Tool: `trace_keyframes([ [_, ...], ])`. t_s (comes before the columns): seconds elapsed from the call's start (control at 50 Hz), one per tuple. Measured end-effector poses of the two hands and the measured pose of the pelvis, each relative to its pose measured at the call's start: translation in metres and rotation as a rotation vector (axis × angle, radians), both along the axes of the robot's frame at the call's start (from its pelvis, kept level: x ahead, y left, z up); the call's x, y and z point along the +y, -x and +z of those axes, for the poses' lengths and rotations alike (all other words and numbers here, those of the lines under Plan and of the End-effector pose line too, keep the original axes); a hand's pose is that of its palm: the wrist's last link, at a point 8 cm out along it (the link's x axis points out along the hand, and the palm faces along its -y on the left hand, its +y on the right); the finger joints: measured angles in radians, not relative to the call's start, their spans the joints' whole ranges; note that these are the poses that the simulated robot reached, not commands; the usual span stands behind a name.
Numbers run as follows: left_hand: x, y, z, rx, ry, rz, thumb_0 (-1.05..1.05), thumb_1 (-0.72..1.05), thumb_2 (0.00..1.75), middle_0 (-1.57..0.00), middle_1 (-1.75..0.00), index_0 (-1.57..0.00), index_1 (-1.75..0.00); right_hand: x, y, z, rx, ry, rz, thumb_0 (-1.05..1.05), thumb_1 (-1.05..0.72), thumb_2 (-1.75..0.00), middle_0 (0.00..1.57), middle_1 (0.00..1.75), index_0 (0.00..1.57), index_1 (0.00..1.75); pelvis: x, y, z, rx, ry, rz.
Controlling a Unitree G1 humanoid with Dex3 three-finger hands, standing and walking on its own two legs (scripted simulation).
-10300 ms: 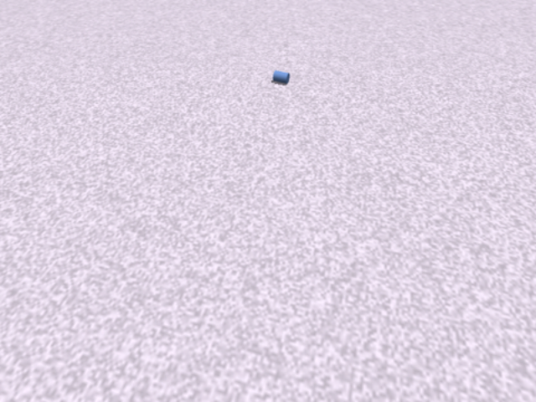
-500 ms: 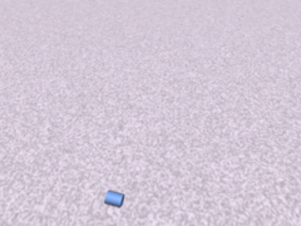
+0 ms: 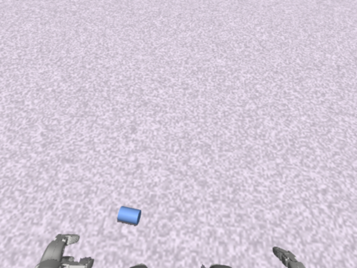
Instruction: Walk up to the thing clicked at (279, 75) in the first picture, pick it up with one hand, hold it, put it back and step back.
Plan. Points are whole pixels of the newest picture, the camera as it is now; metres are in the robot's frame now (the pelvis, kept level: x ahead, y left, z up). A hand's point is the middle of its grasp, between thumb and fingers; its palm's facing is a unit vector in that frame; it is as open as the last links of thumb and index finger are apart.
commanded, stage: rise first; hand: left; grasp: from above
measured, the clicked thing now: (129, 215) +0.41 +0.24 -0.72
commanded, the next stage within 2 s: none
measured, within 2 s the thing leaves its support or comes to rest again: neither
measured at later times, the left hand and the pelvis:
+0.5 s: hand out of the picture +0.12 +0.26 -0.22, palm faces -0.18 -0.88 -0.44, open 14.1 cm; pelvis -0.01 +0.01 -0.08, yaw +0 degrees
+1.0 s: hand (98, 244) +0.24 +0.29 -0.41, palm faces -0.48 -0.48 -0.73, open 14.1 cm; pelvis -0.07 +0.00 -0.27, yaw -2 degrees
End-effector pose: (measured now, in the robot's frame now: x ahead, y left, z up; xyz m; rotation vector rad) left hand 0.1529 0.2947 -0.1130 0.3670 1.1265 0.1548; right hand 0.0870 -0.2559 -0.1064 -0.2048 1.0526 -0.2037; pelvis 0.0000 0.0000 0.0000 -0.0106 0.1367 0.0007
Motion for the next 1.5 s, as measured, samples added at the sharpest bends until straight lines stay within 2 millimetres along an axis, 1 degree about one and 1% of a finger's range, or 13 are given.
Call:
trace_keyframes([
  [0.1,0.004,0.008,-0.017,0.016,-0.022,-0.011,0.0,-0.21,1.0,-0.09,-0.99,-0.08,-0.98,0.001,-0.009,-0.009,-0.051,0.012,0.019,0.01,-0.87,-0.9,0.2,0.3,0.2,0.3,0.003,0.002,-0.016,0.044,0.005,-0.003],
  [0.2,0.007,0.016,-0.032,0.001,-0.041,-0.04,0.0,-0.4,1.01,-0.09,-1.03,-0.07,-1.03,0.0,-0.025,-0.02,-0.109,0.038,0.044,0.01,-0.87,-0.9,0.2,0.3,0.2,0.3,0.006,0.005,-0.035,0.084,0.012,0.0],
  [0.3,0.008,0.023,-0.043,-0.006,-0.055,-0.071,0.0,-0.49,1.02,-0.09,-1.04,-0.07,-1.05,0.004,-0.042,-0.028,-0.168,0.05,0.072,0.01,-0.87,-0.89,0.2,0.3,0.2,0.3,0.007,0.009,-0.05,0.116,0.02,0.002],
  [0.5,0.008,0.031,-0.062,0.002,-0.09,-0.125,0.0,-0.55,1.02,-0.1,-1.05,-0.08,-1.05,0.018,-0.067,-0.048,-0.261,0.034,0.128,0.01,-0.89,-0.9,0.2,0.3,0.2,0.3,0.007,0.014,-0.078,0.181,0.03,0.006],
  [0.62,0.014,0.019,-0.091,-0.006,-0.146,-0.217,0.0,-0.57,1.0,-0.11,-1.04,-0.09,-1.04,0.019,-0.072,-0.076,-0.287,0.033,0.162,0.01,-0.91,-0.91,0.2,0.3,0.2,0.3,0.006,0.021,-0.107,0.242,0.031,0.007],
  [0.74,0.017,-0.014,-0.14,-0.064,-0.217,-0.392,0.0,-0.56,0.99,-0.14,-1.0,-0.12,-1.01,0.009,-0.068,-0.129,-0.262,0.05,0.183,0.01,-0.93,-0.91,0.21,0.3,0.2,0.3,0.004,0.033,-0.155,0.328,0.026,0.002],
  [0.9,0.015,-0.066,-0.208,-0.17,-0.343,-0.616,0.0,-0.55,0.98,-0.17,-0.96,-0.14,-0.98,-0.009,-0.042,-0.224,-0.142,0.056,0.17,0.01,-0.95,-0.92,0.2,0.3,0.2,0.3,0.001,0.054,-0.231,0.418,0.024,-0.01],
  [1.0,0.015,-0.094,-0.244,-0.202,-0.41,-0.714,0.0,-0.55,0.99,-0.15,-0.96,-0.13,-0.97,-0.015,-0.012,-0.279,-0.037,0.044,0.151,0.01,-0.95,-0.92,0.2,0.3,0.2,0.3,-0.001,0.068,-0.272,0.442,0.027,-0.019],
  [1.1,0.015,-0.115,-0.272,-0.224,-0.458,-0.801,0.0,-0.55,1.0,-0.13,-0.97,-0.11,-0.97,-0.016,0.026,-0.321,0.071,0.033,0.126,0.01,-0.95,-0.92,0.2,0.3,0.2,0.3,-0.001,0.079,-0.305,0.446,0.033,-0.03],
  [1.18,0.015,-0.129,-0.29,-0.237,-0.483,-0.863,0.0,-0.54,1.01,-0.11,-0.97,-0.1,-0.97,-0.016,0.055,-0.342,0.141,0.031,0.102,0.01,-0.94,-0.91,0.2,0.3,0.2,0.3,0.0,0.087,-0.326,0.439,0.04,-0.038],
  [1.3,0.014,-0.144,-0.314,-0.268,-0.501,-0.952,0.0,-0.52,1.02,-0.09,-0.97,-0.08,-0.97,-0.017,0.091,-0.36,0.224,0.046,0.08,0.01,-0.91,-0.9,0.2,0.3,0.2,0.3,0.003,0.095,-0.351,0.424,0.056,-0.049],
  [1.4,0.014,-0.155,-0.333,-0.3,-0.524,-1.014,0.0,-0.51,1.03,-0.08,-0.95,-0.07,-0.95,-0.018,0.109,-0.371,0.273,0.065,0.078,0.01,-0.89,-0.9,0.2,0.3,0.2,0.3,0.006,0.098,-0.369,0.412,0.069,-0.056],
  [1.5,0.016,-0.166,-0.35,-0.328,-0.561,-1.052,0.0,-0.5,1.03,-0.08,-0.94,-0.07,-0.94,-0.018,0.117,-0.381,0.308,0.083,0.085,0.01,-0.88,-0.9,0.2,0.3,0.2,0.3,0.009,0.099,-0.385,0.402,0.082,-0.06],
])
